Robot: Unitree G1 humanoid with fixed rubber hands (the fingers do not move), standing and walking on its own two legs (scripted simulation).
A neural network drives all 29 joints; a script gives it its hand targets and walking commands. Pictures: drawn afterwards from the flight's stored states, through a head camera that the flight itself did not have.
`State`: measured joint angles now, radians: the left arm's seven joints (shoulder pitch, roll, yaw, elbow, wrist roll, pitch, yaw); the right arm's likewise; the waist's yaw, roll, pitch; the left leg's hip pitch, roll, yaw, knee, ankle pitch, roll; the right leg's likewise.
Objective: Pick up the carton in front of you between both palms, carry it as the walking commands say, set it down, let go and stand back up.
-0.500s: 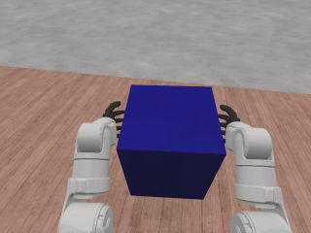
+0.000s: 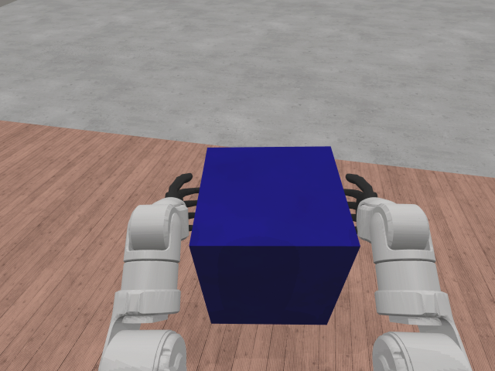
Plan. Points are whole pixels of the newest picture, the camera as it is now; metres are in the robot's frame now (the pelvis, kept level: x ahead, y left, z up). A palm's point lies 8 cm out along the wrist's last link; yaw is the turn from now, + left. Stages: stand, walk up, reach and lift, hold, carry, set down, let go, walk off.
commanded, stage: carry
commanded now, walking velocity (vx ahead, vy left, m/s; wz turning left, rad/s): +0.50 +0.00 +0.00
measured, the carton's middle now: (268, 238) +0.35 +0.00 +0.03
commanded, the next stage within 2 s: none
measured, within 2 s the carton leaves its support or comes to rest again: neither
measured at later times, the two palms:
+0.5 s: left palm (195, 111) +0.67 +0.18 +0.09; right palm (323, 112) +0.66 -0.12 +0.09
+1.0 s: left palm (224, 74) +0.98 +0.14 +0.03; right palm (318, 75) +0.97 -0.16 +0.02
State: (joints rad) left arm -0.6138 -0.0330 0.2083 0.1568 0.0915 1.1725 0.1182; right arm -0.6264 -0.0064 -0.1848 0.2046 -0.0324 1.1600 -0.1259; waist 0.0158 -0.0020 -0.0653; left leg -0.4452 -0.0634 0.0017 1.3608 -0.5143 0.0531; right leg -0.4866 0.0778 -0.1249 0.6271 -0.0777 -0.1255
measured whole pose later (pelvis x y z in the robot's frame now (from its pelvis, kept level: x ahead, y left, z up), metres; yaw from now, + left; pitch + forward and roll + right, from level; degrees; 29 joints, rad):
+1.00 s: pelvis +0.62 +0.00 -0.10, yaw +0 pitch +4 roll +0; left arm -0.64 -0.05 0.22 0.17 0.11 1.16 0.12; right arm -0.65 -0.02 -0.19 0.23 -0.02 1.14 -0.12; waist -0.02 0.01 -0.10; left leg -0.30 -0.08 0.02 1.23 -0.58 0.06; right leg -0.50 0.07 -0.12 0.59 -0.06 -0.12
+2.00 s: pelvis +1.23 +0.01 -0.17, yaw +1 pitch +4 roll +1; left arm -0.62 -0.03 0.23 0.11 0.09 1.18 0.12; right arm -0.63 0.01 -0.18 0.19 -0.03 1.15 -0.13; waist -0.08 -0.03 -0.11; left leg -0.11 -0.11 0.05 0.75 -0.50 0.12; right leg -0.50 0.03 -0.11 0.41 0.24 -0.09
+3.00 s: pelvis +1.82 +0.01 -0.22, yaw -1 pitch +5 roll -1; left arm -0.62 -0.03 0.22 0.05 0.07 1.20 0.13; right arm -0.63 0.03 -0.20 0.11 -0.04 1.17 -0.14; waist -0.07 -0.01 -0.05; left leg -0.14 -0.07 0.05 0.49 -0.29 0.13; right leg -0.74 -0.03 -0.05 0.76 -0.02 -0.03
